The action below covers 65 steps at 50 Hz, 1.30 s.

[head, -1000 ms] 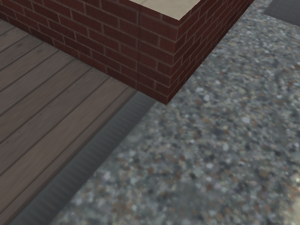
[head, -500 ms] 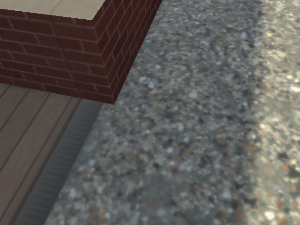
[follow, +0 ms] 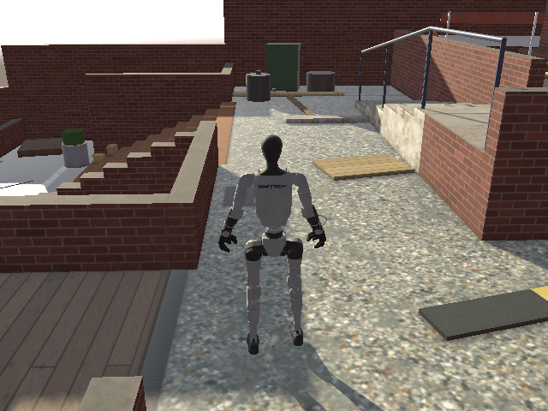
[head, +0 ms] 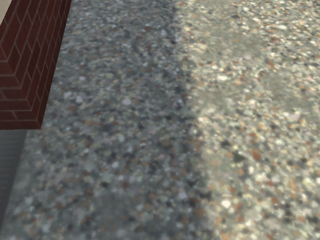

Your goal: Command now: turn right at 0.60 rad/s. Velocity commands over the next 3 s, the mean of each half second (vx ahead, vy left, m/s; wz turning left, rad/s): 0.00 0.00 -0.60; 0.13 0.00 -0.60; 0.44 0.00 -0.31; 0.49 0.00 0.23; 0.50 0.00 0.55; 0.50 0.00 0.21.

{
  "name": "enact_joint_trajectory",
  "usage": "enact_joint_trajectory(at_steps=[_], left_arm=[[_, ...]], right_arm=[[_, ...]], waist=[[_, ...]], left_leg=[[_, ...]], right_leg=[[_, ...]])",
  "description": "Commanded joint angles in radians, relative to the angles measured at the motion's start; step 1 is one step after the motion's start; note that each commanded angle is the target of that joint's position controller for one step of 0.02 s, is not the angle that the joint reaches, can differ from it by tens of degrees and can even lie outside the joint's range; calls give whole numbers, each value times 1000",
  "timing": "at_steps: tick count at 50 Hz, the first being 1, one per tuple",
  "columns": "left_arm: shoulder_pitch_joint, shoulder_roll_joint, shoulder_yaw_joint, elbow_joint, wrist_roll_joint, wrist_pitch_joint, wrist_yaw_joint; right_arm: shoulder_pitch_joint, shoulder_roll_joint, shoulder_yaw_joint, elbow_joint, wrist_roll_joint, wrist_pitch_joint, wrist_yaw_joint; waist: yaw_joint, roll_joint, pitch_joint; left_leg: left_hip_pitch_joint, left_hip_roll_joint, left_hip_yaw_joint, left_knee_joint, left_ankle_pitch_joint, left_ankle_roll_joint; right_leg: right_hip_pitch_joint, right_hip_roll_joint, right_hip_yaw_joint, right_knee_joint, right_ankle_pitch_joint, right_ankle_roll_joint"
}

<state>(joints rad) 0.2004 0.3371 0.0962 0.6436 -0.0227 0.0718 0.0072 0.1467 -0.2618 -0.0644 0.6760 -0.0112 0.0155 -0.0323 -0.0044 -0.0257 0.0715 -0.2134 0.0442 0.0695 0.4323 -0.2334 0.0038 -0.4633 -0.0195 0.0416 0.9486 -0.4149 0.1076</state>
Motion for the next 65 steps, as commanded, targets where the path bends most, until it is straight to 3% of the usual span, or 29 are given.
enact_joint_trajectory(at_steps=[1,4,6,7,8,9,11,12,15,23,27,31,32,33,34,35,37,40,43,51,53,55,56,57,58,59,60,61,65], left_arm=[[-64,65,7,-110,2,-18,-12],[-20,74,16,-107,-1,-10,-24],[64,101,34,-81,3,-10,-17],[103,209,63,-92,2,-15,-2],[88,279,67,-116,33,-35,-4],[96,216,52,-114,50,-58,-13],[3,164,33,-100,25,-74,-5],[-36,142,22,-104,9,-70,1],[-50,130,10,-107,19,-62,17],[-35,161,21,-97,16,-47,22],[-57,164,23,-100,10,-38,12],[-99,138,17,-108,-12,-28,18],[-46,89,4,-105,0,-29,18],[-18,91,7,-120,-7,-36,21],[10,178,35,-97,12,-43,23],[16,207,51,-75,2,-40,21],[18,155,42,-56,3,-22,22],[-64,98,19,-96,-8,-33,3],[-117,77,6,-124,0,-52,-7],[-93,49,-16,-128,-2,-74,-42],[-23,52,-11,-105,-1,-73,-45],[203,125,33,-34,-10,-72,-30],[321,249,55,-27,-3,-78,-12],[286,257,46,-59,-2,-107,-22],[249,175,22,-58,4,-128,-30],[215,129,5,-54,9,-139,-33],[163,101,-6,-58,12,-140,-32],[122,88,-15,-61,18,-140,-30],[115,98,-18,-31,22,-150,-11]], right_arm=[[-21,-223,-66,-58,10,-4,6],[-31,-231,-68,-48,35,-7,14],[14,-185,-57,-20,45,-15,18],[38,-127,-39,-32,4,-17,22],[-51,-107,-26,-97,-19,-19,12],[-100,-157,-41,-96,-4,-17,4],[-74,-172,-52,-68,9,-11,-5],[-63,-183,-56,-62,2,-7,-10],[-24,-160,-53,-46,5,-10,-2],[-83,-133,-37,-67,13,-22,8],[-69,-140,-40,-71,20,-38,21],[23,-151,-51,-46,15,-53,31],[37,-212,-63,-55,-2,-49,24],[12,-276,-73,-53,-27,-40,24],[-3,-224,-62,-72,-27,-43,23],[-42,-174,-45,-83,-19,-43,16],[-51,-144,-35,-79,9,-37,1],[38,-164,-36,-63,7,-35,-15],[102,-190,-46,-48,8,-45,-13],[98,-248,-65,-21,38,-70,32],[75,-250,-65,-13,55,-64,41],[106,-169,-32,0,34,-69,45],[68,-67,6,-68,-13,-80,48],[37,-122,-5,-97,21,-105,45],[-1,-196,-24,-100,57,-119,50],[2,-204,-25,-90,56,-126,54],[12,-194,-23,-69,34,-128,53],[21,-193,-26,-60,19,-126,57],[32,-144,-12,-25,10,-104,68]], waist=[[-36,213,-136],[-4,209,-137],[33,128,-153],[21,-132,-165],[37,-294,-170],[89,-161,-206],[28,-86,-140],[14,-95,-124],[-6,-109,-157],[30,-123,-134],[29,-133,-145],[-27,-108,-168],[1,50,-206],[41,306,-140],[26,240,-138],[37,176,-119],[23,156,-92],[-45,194,-61],[-82,179,-68],[-52,169,-25],[3,140,-37],[109,18,-141],[128,-286,-188],[124,-235,-226],[125,-152,-140],[98,-138,-88],[70,-75,-63],[43,-79,-41],[14,-41,-43]], left_leg=[[137,248,-131,-93,412,219],[123,262,-104,-33,391,183],[6,210,-18,120,249,80],[-231,106,82,395,-89,-25],[-452,-34,5,617,-457,-79],[-457,-16,-112,747,-447,-73],[-455,12,-140,734,-274,-53],[-450,14,-143,708,-212,-60],[-379,-25,-130,713,-112,-85],[-297,-63,-161,377,-123,-96],[-209,-88,-166,258,-150,-78],[19,-56,-158,-70,104,-31],[147,127,-310,-96,226,37],[152,303,-542,-126,422,208],[102,379,-575,-129,416,295],[70,326,-475,-118,370,266],[102,215,-352,-153,17,187],[162,194,-303,-228,-187,181],[237,235,-292,-255,-207,194],[82,257,-108,-256,-125,171],[31,255,-58,-175,-113,146],[-140,167,71,170,68,79],[-461,39,130,606,-272,-21],[-657,-43,-66,794,-342,-33],[-724,20,-113,844,-268,-7],[-707,56,-111,807,-171,16],[-662,84,-115,752,-92,18],[-608,96,-116,694,-33,12],[-544,74,-80,577,133,-34]], right_leg=[[23,-8,-67,-139,5,-14],[123,7,-101,-329,98,-62],[334,33,-79,-543,310,-129],[513,-168,216,-591,638,-208],[487,-374,509,-580,803,-430],[456,-356,469,-606,705,-466],[391,-238,324,-611,518,-355],[372,-213,301,-611,517,-329],[337,-169,268,-609,572,-332],[321,-148,393,-579,412,-339],[312,-137,476,-541,489,-335],[251,-58,481,-454,430,-251],[145,21,379,-297,154,-188],[-69,190,178,-119,-217,-122],[-95,116,154,122,-250,-70],[-94,89,140,210,-178,-53],[-167,56,100,252,-19,-28],[-246,23,23,176,57,-17],[-270,-13,10,60,63,-19],[9,-39,-89,-257,86,-102],[147,-9,-134,-375,140,-138],[519,36,-95,-453,136,-195],[725,-240,383,-584,56,-316],[718,-363,735,-729,-121,-460],[679,-353,629,-737,-109,-445],[614,-312,511,-726,-38,-411],[549,-266,416,-721,49,-378],[487,-230,341,-735,175,-356],[428,-177,169,-770,519,-335]])
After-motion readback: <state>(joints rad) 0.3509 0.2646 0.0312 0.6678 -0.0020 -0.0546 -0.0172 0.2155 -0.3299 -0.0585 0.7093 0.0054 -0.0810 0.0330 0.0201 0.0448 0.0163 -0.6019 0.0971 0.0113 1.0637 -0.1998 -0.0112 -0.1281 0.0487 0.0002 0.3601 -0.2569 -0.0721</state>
